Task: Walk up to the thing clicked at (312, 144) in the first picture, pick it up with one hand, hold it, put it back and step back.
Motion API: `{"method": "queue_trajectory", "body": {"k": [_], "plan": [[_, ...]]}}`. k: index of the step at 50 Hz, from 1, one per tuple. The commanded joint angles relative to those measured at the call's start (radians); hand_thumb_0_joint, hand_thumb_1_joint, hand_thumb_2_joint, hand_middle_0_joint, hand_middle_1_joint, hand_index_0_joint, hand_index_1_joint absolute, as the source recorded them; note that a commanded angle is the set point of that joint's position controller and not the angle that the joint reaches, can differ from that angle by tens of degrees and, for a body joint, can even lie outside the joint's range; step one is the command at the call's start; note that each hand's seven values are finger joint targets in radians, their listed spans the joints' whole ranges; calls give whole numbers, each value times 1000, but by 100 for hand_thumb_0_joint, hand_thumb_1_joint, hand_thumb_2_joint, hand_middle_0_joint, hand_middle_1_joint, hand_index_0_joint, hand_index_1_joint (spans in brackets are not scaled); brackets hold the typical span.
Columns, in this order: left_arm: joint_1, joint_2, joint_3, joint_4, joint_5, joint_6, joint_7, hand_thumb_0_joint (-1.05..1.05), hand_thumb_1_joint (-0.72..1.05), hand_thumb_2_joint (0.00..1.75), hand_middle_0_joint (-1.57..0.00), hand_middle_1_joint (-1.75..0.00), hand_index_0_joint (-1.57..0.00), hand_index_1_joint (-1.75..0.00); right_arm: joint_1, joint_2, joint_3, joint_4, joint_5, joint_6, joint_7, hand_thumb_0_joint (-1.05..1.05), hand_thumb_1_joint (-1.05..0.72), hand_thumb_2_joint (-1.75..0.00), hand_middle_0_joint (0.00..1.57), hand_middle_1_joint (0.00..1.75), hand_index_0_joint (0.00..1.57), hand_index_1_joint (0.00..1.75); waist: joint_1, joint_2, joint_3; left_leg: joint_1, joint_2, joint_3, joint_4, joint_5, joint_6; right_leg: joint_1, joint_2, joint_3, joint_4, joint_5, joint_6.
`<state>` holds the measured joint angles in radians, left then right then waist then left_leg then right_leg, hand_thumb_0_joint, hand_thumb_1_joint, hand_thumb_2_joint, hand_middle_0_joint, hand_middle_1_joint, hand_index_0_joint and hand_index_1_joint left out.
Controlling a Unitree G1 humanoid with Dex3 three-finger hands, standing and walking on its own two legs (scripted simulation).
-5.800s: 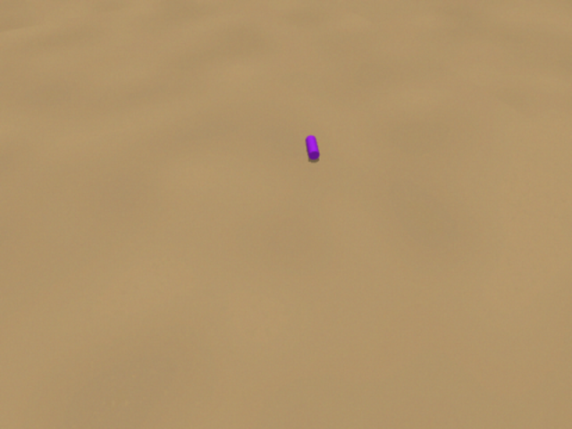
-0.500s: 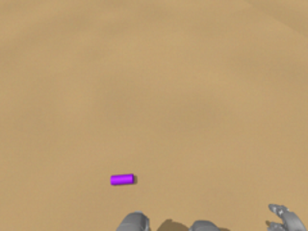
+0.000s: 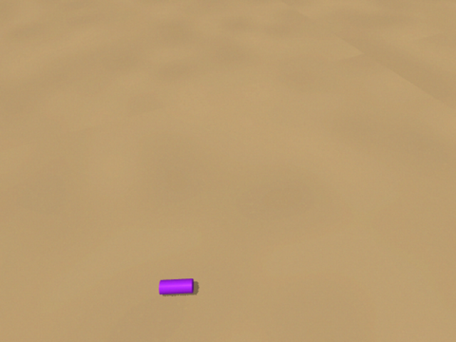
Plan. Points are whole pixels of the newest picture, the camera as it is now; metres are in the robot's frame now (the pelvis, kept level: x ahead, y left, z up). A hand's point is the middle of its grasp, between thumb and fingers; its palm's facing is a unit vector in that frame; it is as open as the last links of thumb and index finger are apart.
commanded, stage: walk up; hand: left
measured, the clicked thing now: (176, 286) +0.46 +0.26 -0.74
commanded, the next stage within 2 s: stand in 0.90 s
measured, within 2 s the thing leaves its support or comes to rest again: neither
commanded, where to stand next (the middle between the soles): +0.08 +0.00 m, yaw +0 degrees
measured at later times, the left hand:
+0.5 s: hand out of the picture +0.12 +0.26 -0.14, palm faces +0.03 -0.94 -0.34, open 7.4 cm
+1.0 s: hand out of the picture +0.10 +0.26 -0.14, palm faces +0.02 -0.94 -0.34, open 7.4 cm
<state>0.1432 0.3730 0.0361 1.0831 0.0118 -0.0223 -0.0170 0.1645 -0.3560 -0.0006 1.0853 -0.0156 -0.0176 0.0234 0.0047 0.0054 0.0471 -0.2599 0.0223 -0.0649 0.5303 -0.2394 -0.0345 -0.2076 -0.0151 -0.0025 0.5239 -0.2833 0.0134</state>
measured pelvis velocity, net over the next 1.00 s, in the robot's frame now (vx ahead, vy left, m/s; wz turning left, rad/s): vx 0.02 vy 0.00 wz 0.02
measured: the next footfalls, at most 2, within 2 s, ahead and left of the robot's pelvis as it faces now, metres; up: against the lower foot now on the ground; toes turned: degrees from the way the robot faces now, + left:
none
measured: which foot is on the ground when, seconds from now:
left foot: down 0.00-1.00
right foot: down 0.00-1.00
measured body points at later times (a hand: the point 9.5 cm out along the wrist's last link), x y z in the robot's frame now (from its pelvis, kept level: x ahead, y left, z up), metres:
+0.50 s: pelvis +0.02 +0.00 +0.01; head +0.03 +0.00 +0.46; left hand +0.12 +0.30 -0.12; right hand +0.13 -0.30 -0.12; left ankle +0.03 +0.14 -0.73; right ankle +0.00 -0.13 -0.73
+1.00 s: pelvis +0.02 +0.00 +0.01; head +0.03 +0.00 +0.46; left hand +0.10 +0.31 -0.12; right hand +0.11 -0.29 -0.12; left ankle +0.03 +0.14 -0.73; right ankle +0.00 -0.13 -0.73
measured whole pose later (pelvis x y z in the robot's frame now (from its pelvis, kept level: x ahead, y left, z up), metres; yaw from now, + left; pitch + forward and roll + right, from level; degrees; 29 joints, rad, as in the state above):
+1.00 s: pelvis +0.02 +0.00 +0.01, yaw +1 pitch -2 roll +0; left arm 0.07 0.35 0.03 1.14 0.00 0.00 -0.01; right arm 0.09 -0.34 0.00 1.12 -0.01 -0.01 0.00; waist 0.00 0.00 0.07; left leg -0.16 0.01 -0.07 0.37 -0.18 -0.03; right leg -0.10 -0.03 -0.02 0.37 -0.23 0.02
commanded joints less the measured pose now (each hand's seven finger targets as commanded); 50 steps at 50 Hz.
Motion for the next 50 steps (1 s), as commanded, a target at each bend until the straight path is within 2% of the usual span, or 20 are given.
{"method": "queue_trajectory", "body": {"k": [1, 2, 4, 7, 10, 14, 18, 22, 33, 44, 45, 46, 50], "plan": [[-80, 205, 35, -62, -7, -28, 18, 0, 90, 90, -20, -30, -20, -30, -75, -224, -45, -61, 8, -34, -20, 0, -90, -90, 20, 30, 20, 30, -3, 32, -76, 28, 68, -85, -124, 69, 70, 41, -82, 99, -146, 62, -65], [-75, 202, 34, -53, -7, -29, 19, 0, 90, 90, -20, -30, -20, -30, -77, -221, -43, -58, 11, -35, -21, 0, -90, -90, 20, 30, 20, 30, -1, 25, -99, 47, 73, -77, -105, 159, 72, 68, -85, 90, -144, 127, -61], [-81, 207, 34, -46, -8, -29, 22, 0, 90, 90, -20, -30, -20, -30, -75, -215, -43, -53, 15, -32, -24, 0, -90, -90, 20, 30, 20, 30, -3, 2, -111, 54, 71, -62, -91, 243, 69, 94, -90, 83, -143, 195, -57], [-85, 208, 33, -37, -11, -26, 24, 0, 90, 90, -20, -30, -20, -30, -80, -211, -43, -49, 16, -28, -28, 0, -90, -90, 20, 30, 20, 30, -4, -13, -127, 83, 71, -52, -83, 297, 68, 111, -98, 71, -135, 263, -52], [-103, 210, 33, -33, -9, -21, 26, 0, 90, 90, -20, -30, -20, -30, -87, -205, -47, -46, 14, -21, -29, 0, -90, -90, 20, 30, 20, 30, -9, -38, -102, 86, 62, -38, -86, 259, 65, 88, -102, 73, -159, 219, -54], [-112, 202, 31, -27, -9, -19, 27, 0, 90, 90, -20, -30, -20, -30, -107, -207, -47, -41, 11, -18, -29, 0, -90, -90, 20, 30, 20, 30, -5, -18, -95, 95, 68, -46, -103, 286, 64, 92, -98, 58, -163, 221, -49], [-129, 197, 30, -30, -9, -16, 25, 0, 90, 90, -20, -30, -20, -30, -118, -212, -47, -38, 8, -18, -29, 0, -90, -90, 20, 30, 20, 30, -6, 13, -83, 88, 71, -54, -136, 253, 62, 100, -97, 55, -173, 196, -44], [-126, 198, 33, -25, -7, -15, 24, 0, 90, 90, -20, -30, -20, -30, -125, -210, -46, -41, 7, -22, -29, 0, -90, -90, 20, 30, 20, 30, -1, 20, -106, 99, 78, -54, -144, 292, 65, 128, -96, 47, -169, 216, -43], [-131, 192, 33, -22, -5, -12, 24, 0, 90, 90, -20, -30, -20, -30, -121, -202, -47, -37, 8, -18, -31, 0, -90, -90, 20, 30, 20, 30, -5, 2, -107, 108, 72, -51, -164, 291, 60, 151, -98, 42, -185, 218, -37], [-126, 188, 36, -20, -2, -8, 22, 0, 90, 90, -20, -30, -20, -30, -110, -200, -43, -32, 5, -16, -30, 0, -90, -90, 20, 30, 20, 30, -6, 5, -80, 81, 65, -62, -185, 215, 60, 148, -89, 40, -203, 149, -37], [-121, 182, 27, -14, -7, -6, 23, 0, 90, 90, -20, -30, -20, -30, -143, -206, -44, -37, 4, -16, -35, 0, -90, -90, 20, 30, 20, 30, 1, 10, -55, 107, 91, -73, -200, 297, 53, 116, -112, 60, -205, 234, -35], [-114, 177, 25, -13, -10, -4, 23, 0, 90, 90, -20, -30, -20, -30, -135, -206, -42, -36, 7, -17, -35, 0, -90, -90, 20, 30, 20, 30, -1, 18, -58, 106, 91, -76, -207, 319, 47, 126, -107, 53, -207, 242, -30], [-100, 185, 22, -7, -9, -6, 23, 0, 90, 90, -20, -30, -20, -30, -134, -206, -43, -27, 9, -14, -34, 0, -90, -90, 20, 30, 20, 30, -2, 10, -87, 140, 90, -68, -210, 300, 42, 135, -107, 54, -220, 230, -30]]}}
